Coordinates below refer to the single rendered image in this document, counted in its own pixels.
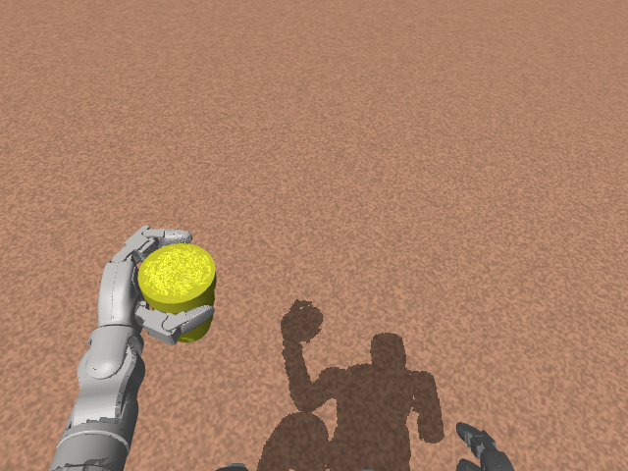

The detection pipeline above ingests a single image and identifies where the right robot hand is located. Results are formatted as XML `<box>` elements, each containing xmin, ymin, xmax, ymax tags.
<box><xmin>455</xmin><ymin>422</ymin><xmax>515</xmax><ymax>471</ymax></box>

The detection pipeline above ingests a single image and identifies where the cup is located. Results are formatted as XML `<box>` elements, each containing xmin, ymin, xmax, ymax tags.
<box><xmin>137</xmin><ymin>243</ymin><xmax>217</xmax><ymax>342</ymax></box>

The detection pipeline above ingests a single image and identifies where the left robot arm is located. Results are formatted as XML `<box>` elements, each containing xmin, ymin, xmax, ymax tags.
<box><xmin>48</xmin><ymin>324</ymin><xmax>145</xmax><ymax>471</ymax></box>

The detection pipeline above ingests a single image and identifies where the left robot hand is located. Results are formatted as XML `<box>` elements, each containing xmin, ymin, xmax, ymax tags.
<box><xmin>97</xmin><ymin>225</ymin><xmax>214</xmax><ymax>345</ymax></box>

